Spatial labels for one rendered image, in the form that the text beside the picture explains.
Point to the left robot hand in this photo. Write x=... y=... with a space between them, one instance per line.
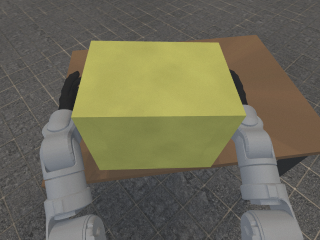
x=69 y=91

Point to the robot left upper arm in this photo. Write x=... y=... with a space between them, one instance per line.
x=87 y=227

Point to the carton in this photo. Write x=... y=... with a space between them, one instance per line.
x=156 y=104

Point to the right robot forearm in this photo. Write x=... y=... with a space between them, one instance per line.
x=256 y=159

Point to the left robot forearm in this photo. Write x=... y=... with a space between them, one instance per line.
x=62 y=168

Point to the robot right upper arm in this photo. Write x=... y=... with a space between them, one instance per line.
x=269 y=224

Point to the table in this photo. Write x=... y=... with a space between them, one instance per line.
x=288 y=118

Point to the right robot hand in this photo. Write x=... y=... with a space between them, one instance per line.
x=239 y=87

